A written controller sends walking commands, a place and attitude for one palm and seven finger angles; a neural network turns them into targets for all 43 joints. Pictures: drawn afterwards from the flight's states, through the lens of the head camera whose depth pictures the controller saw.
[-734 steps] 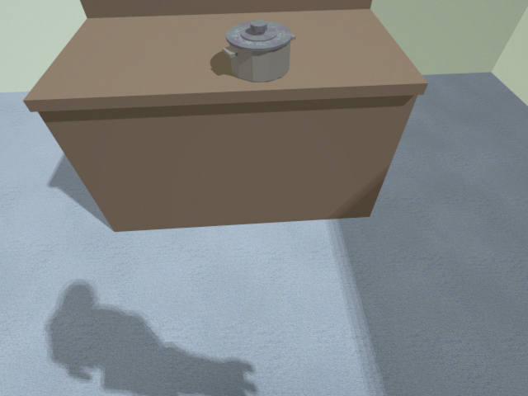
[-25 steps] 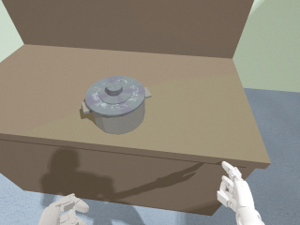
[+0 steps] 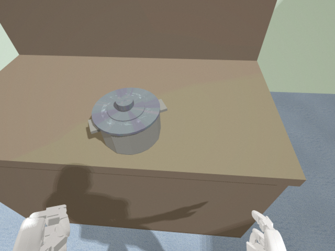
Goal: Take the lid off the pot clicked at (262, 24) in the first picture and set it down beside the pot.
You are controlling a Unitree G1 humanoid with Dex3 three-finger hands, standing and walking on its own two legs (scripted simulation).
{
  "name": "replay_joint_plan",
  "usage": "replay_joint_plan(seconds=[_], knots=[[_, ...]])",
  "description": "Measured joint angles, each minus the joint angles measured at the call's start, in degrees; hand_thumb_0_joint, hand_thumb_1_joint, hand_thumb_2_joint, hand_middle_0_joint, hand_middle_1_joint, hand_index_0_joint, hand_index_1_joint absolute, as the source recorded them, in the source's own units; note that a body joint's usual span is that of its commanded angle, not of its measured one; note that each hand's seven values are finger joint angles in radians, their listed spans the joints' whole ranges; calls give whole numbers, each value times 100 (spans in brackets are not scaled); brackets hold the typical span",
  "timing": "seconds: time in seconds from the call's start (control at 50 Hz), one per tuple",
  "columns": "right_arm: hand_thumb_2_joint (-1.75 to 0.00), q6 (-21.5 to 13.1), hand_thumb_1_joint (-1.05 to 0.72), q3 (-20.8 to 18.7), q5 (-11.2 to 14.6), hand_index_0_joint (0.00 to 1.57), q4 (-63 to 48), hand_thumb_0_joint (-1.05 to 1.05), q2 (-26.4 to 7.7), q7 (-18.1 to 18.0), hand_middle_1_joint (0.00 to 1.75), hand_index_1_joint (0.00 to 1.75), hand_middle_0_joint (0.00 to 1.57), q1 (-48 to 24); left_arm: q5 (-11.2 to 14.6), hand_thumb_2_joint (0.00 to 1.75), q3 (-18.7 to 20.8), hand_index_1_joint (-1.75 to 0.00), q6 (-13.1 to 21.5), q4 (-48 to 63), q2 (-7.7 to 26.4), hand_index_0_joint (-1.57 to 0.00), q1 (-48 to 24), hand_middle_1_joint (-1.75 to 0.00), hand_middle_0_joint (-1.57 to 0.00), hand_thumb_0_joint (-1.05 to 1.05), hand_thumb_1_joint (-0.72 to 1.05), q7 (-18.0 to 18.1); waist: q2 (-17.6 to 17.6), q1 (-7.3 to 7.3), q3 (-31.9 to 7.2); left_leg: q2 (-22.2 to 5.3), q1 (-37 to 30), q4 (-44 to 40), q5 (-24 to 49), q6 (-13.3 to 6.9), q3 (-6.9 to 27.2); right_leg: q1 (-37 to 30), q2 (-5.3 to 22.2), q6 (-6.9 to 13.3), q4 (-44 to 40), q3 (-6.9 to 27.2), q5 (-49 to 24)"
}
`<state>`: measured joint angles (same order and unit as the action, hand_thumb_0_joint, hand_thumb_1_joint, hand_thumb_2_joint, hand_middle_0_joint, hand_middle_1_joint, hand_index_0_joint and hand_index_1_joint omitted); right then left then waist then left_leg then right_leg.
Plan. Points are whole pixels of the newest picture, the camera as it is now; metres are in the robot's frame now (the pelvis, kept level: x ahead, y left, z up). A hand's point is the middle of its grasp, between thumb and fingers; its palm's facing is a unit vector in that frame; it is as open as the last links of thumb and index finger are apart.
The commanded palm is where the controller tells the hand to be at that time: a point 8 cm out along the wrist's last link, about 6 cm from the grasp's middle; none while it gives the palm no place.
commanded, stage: raise the hand higher, near the body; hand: left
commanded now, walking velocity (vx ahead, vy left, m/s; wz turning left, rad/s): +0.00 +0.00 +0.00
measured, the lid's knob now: (124, 102) +0.48 +0.18 +0.09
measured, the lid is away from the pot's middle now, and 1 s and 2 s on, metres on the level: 0.00 0.00 0.00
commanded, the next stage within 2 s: reach forward and open the fingers in 0.46 s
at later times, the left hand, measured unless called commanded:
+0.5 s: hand (58, 211) +0.16 +0.23 +0.09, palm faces +0.31 -0.86 -0.42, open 3.1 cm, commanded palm +0.12 +0.27 +0.12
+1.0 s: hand (47, 198) +0.18 +0.26 +0.10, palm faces -0.24 -0.06 -0.97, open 3.6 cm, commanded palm +0.18 +0.25 +0.16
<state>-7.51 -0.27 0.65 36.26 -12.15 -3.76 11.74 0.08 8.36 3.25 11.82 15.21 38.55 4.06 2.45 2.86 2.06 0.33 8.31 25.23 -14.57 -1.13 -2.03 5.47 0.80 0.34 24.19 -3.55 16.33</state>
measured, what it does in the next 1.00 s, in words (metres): stands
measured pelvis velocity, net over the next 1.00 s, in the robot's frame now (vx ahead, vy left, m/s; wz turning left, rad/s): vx -0.02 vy -0.01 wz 0.02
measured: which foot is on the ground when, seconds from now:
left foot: down 0.00-1.00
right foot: down 0.00-1.00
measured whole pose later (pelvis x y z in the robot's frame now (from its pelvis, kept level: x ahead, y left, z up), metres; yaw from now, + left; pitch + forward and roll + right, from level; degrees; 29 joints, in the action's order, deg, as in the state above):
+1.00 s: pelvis -0.02 -0.01 +0.00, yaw +1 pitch +0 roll +0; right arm 4.2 0.5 2.3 32.7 -17.0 -1.8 5.3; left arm -42.2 5.5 -2.7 17.9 37.1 20.6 -11.7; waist 8.5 3.9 0.4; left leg 0.2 12.1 25.2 -12.6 -0.9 -0.9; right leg 9.1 0.6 0.8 24.6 -4.6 15.0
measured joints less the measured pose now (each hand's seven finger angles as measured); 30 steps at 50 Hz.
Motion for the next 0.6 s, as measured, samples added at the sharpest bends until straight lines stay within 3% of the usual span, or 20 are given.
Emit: replay_joint_plan(seconds=[0.32,0.58,0.6], knots=[[-90,22,-90,128,-29,20,-264,1,82,62,30,30,20,-232,64,89,168,-150,89,583,75,-130,-244,-149,-130,1,89,4,47,128,10,-16,-114,-73,27,17,43,-162,-24,13,-146,-42,-53],[-90,103,-90,163,-29,20,-161,1,59,80,30,30,20,-137,133,89,368,-150,133,913,172,-130,-478,-149,-130,1,89,19,126,105,55,-54,-170,-117,46,49,45,-221,-65,44,-210,-42,-83],[-90,165,-90,174,-49,20,-193,1,25,89,30,30,20,-111,-420,89,330,-150,38,987,265,-130,-496,-149,-130,1,89,88,125,134,-10,-59,-89,-83,38,50,30,-122,-66,49,-152,-28,-70]])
